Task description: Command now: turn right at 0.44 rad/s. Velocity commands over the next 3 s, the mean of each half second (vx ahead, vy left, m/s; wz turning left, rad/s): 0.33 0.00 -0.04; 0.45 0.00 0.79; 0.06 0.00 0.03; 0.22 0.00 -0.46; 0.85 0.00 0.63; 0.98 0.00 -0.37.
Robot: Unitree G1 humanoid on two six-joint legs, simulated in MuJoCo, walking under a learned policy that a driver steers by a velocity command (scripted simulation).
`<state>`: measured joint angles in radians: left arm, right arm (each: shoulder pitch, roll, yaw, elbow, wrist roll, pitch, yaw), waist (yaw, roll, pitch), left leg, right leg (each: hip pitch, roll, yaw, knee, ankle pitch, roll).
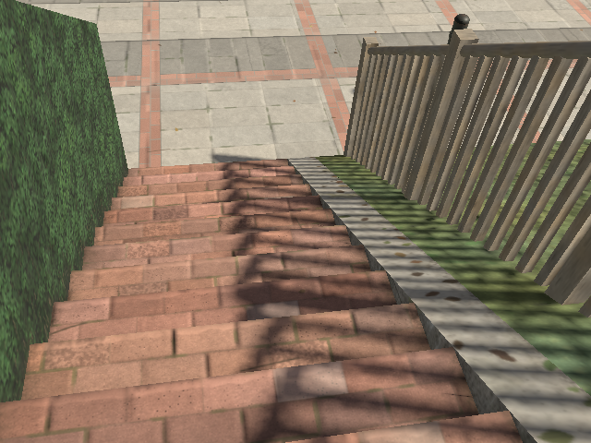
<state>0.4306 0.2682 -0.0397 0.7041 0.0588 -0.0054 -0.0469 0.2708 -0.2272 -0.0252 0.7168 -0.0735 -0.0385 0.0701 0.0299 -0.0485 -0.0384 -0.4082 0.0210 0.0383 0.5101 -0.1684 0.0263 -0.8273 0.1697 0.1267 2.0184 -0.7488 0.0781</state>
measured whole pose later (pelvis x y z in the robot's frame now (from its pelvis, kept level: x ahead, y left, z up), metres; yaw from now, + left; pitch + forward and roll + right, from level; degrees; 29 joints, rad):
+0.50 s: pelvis -0.02 -0.06 +0.03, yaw -2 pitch +4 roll -3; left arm 0.31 0.25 -0.03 0.61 0.05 0.00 0.01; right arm 0.27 -0.29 -0.07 0.76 0.00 -0.02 0.00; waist 0.00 0.03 -0.07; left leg -0.71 -0.06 -0.25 1.05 -0.29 0.07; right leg -0.59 0.04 -0.10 1.45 -0.93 -0.04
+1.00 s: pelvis +0.09 +0.00 -0.01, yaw +23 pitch +1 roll +1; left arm 0.21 0.24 -0.06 0.63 0.07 -0.06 -0.03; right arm 0.45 -0.23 -0.02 0.87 -0.08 -0.07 0.07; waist -0.03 -0.01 0.02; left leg -0.31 -0.17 -0.04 0.62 -0.32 0.13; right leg -0.85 -0.09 0.14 1.43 -0.26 0.08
